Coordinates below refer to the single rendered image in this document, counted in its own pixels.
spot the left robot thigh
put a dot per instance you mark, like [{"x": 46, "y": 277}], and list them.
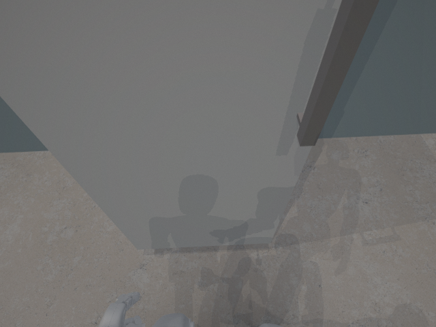
[{"x": 174, "y": 320}]

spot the fridge door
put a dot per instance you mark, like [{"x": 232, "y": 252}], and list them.
[{"x": 177, "y": 117}]

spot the handle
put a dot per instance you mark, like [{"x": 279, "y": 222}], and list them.
[{"x": 349, "y": 28}]

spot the robot left hand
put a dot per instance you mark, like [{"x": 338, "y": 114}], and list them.
[{"x": 115, "y": 313}]

